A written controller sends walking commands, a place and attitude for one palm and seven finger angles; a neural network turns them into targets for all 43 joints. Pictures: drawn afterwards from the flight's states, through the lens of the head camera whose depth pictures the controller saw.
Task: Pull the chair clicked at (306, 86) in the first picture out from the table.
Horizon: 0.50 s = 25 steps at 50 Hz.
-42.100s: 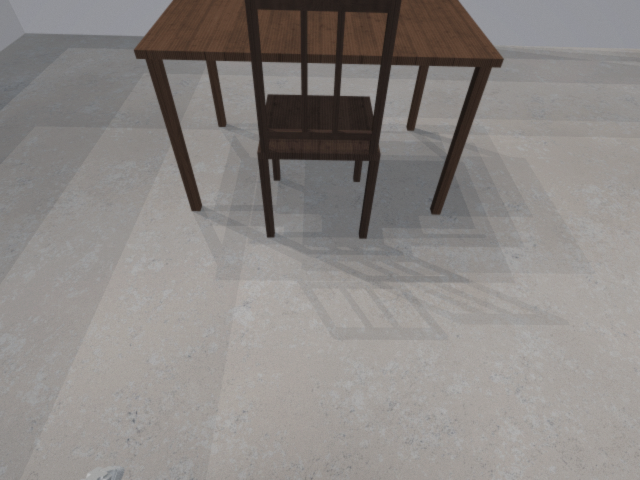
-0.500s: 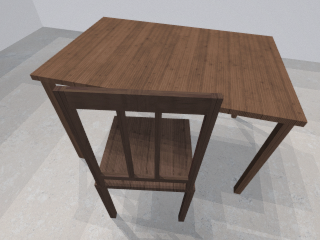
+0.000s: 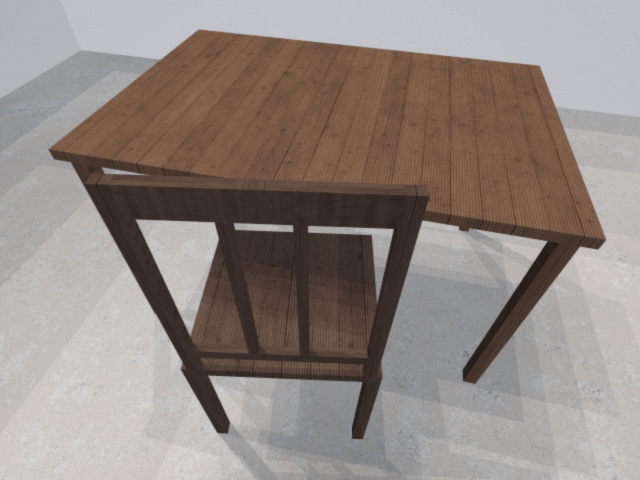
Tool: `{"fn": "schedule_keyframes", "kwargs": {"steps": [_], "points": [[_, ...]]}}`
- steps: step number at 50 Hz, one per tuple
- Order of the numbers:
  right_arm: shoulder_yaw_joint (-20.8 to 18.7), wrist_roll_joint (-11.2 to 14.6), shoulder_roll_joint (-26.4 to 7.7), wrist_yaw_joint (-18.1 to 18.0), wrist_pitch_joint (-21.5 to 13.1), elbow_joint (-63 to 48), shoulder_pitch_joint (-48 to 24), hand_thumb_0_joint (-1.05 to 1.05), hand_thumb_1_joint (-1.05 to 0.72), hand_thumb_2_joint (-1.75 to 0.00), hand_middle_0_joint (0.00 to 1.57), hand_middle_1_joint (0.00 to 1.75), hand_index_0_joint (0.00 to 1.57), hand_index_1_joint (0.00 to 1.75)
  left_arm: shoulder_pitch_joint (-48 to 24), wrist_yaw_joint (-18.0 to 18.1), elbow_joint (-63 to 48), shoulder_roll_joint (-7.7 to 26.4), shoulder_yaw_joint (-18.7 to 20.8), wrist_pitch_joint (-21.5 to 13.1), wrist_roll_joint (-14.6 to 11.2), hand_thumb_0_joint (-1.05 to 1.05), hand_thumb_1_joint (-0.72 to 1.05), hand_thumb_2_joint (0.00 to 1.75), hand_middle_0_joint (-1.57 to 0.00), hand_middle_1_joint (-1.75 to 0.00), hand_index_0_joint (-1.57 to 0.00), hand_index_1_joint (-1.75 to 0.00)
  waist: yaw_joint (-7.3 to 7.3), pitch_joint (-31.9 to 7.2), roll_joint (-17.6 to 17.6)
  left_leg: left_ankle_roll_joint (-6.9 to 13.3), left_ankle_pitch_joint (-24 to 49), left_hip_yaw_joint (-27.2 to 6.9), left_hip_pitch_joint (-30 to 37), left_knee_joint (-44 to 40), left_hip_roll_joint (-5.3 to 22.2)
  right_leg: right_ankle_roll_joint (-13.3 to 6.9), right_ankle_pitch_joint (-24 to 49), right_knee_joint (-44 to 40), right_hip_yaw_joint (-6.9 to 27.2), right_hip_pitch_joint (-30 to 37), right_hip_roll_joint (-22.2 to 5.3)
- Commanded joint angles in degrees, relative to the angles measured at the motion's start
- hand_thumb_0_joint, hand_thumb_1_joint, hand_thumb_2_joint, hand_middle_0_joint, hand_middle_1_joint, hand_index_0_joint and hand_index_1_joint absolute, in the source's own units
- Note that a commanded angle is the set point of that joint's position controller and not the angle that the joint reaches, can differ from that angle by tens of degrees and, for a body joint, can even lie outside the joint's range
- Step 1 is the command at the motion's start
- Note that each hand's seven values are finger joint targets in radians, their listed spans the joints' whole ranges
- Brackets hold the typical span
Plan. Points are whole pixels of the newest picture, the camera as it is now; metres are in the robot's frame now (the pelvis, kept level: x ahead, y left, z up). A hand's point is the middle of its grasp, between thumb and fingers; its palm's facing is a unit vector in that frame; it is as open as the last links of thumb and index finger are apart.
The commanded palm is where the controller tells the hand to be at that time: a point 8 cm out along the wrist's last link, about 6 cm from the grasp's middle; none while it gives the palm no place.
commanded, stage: look again from close up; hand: left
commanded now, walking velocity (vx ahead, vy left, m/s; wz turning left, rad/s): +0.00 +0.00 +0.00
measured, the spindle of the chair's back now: (241, 297) +0.40 +0.16 -0.06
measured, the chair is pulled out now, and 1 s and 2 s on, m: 0.14 0.14 0.14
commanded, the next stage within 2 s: none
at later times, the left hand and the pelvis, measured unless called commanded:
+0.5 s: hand out of the picture -0.02 +0.13 -0.18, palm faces +0.02 -0.98 -0.17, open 7.4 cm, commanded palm none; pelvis +0.00 -0.03 +0.00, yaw -1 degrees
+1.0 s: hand out of the picture -0.02 +0.12 -0.17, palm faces +0.03 -0.98 -0.17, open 7.4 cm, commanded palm none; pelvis +0.00 -0.04 +0.00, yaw +0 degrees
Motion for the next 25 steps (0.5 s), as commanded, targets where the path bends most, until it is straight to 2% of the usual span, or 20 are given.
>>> {"fn": "schedule_keyframes", "kwargs": {"steps": [1,4,5,9,10,11,13,19,20,24,25], "points": [[-1.0,-0.2,-5.5,-0.5,-0.9,-1.0,2.9,0.0,-0.9,-0.9,0.2,0.3,0.2,0.3,3.9,0.2,-1.6,5.1,0.9,-0.7,-0.4,0.0,0.9,0.9,-0.2,-0.3,-0.2,-0.3,0.26,3.1,-0.2,-1.8,11.9,-7.9,-6.1,-6.0,9.0,-3.1,8.4,-2.8,3.9,1.2,-3.7],[-1.0,-0.2,-4.9,-0.5,-0.9,-0.5,3.2,0.0,-0.9,-0.9,0.2,0.3,0.2,0.3,4.1,0.3,-1.4,4.8,0.8,-0.9,-0.3,0.0,0.9,0.9,-0.2,-0.3,-0.2,-0.3,0.2,3.3,-0.6,-1.8,11.0,-7.6,-6.1,-6.0,9.0,-3.2,8.7,-3.2,4.3,1.0,-3.8],[-1.0,-0.2,-5.0,-0.5,-0.8,-0.5,3.0,0.0,-0.9,-0.9,0.2,0.3,0.2,0.3,4.0,0.2,-1.5,5.1,0.8,-0.8,-0.4,0.0,0.9,0.9,-0.2,-0.3,-0.2,-0.3,0.32,4.4,-0.4,-1.7,9.6,-7.5,-6.8,-6.4,9.0,-3.3,7.4,-3.7,4.3,0.5,-3.6],[-0.9,-0.2,-4.5,-0.5,-0.9,-0.2,3.5,0.0,-0.9,-0.9,0.2,0.3,0.2,0.3,4.6,0.2,-1.4,4.7,0.7,-1.0,-0.4,0.0,0.9,0.9,-0.2,-0.3,-0.2,-0.3,0.11,2.6,-0.5,-1.7,9.7,-7.3,-5.8,-6.1,9.0,-3.4,8.2,-3.6,4.9,0.8,-3.6],[-0.9,-0.1,-4.6,-0.5,-0.8,-0.2,3.1,0.0,-0.9,-0.9,0.2,0.3,0.2,0.3,4.3,0.2,-1.4,5.0,0.6,-0.9,-0.4,0.0,0.9,0.9,-0.2,-0.3,-0.2,-0.3,0.32,4.4,0.1,-1.7,8.1,-7.3,-6.9,-6.5,9.0,-3.4,6.6,-4.2,4.8,-0.1,-3.4],[-0.9,-0.2,-4.5,-0.5,-0.8,-0.2,3.1,0.0,-0.9,-0.9,0.2,0.3,0.2,0.3,4.5,0.2,-1.4,4.8,0.6,-0.9,-0.4,0.0,0.9,0.9,-0.2,-0.3,-0.2,-0.3,0.27,4.7,0.2,-1.8,7.6,-7.3,-7.1,-6.5,8.9,-3.4,6.3,-4.1,5.0,-0.5,-3.4],[-0.9,-0.2,-4.2,-0.5,-0.9,0.0,3.5,0.0,-0.9,-0.9,0.2,0.3,0.2,0.3,4.9,0.2,-1.5,4.7,0.7,-1.0,-0.4,0.0,0.9,0.9,-0.2,-0.3,-0.2,-0.3,0.28,3.2,-0.3,-1.7,8.3,-7.2,-6.3,-6.1,8.9,-3.5,7.1,-4.2,5.3,0.3,-3.5],[-0.9,-0.1,-3.8,-0.5,-0.7,0.4,4.0,0.0,-0.9,-0.9,0.2,0.3,0.2,0.3,5.1,0.1,-1.5,4.7,0.6,-1.2,-0.4,0.0,0.9,0.9,-0.2,-0.3,-0.2,-0.3,0.09,3.3,-1.0,-1.8,7.3,-6.8,-6.5,-5.8,8.8,-3.6,6.3,-4.9,5.7,-0.3,-3.4],[-0.9,-0.1,-3.8,-0.5,-0.7,0.4,3.8,0.0,-0.9,-0.9,0.2,0.3,0.2,0.3,4.9,0.1,-1.6,4.9,0.6,-1.1,-0.5,0.0,0.9,0.9,-0.2,-0.3,-0.2,-0.3,0.15,3.6,-0.2,-1.8,6.8,-6.9,-6.8,-6.2,8.9,-3.6,5.6,-5.1,5.5,-0.3,-3.2],[-0.8,-0.1,-3.4,-0.5,-0.8,0.7,4.4,0.0,-0.9,-0.9,0.2,0.3,0.2,0.3,5.5,0.2,-1.6,4.8,0.6,-1.3,-0.5,0.0,0.9,0.9,-0.2,-0.3,-0.2,-0.3,0.15,2.6,-0.7,-1.8,7.5,-6.6,-6.5,-5.6,8.8,-3.7,6.3,-5.1,5.7,0.2,-3.5],[-0.8,-0.1,-3.3,-0.5,-0.6,0.7,4.3,0.0,-0.9,-0.9,0.2,0.3,0.2,0.3,5.2,0.1,-1.7,5.0,0.6,-1.2,-0.6,0.0,0.9,0.9,-0.2,-0.3,-0.2,-0.3,0.23,3.8,-0.7,-1.8,6.3,-6.7,-7.3,-5.9,8.8,-3.7,4.8,-5.7,5.7,-0.3,-3.2]]}}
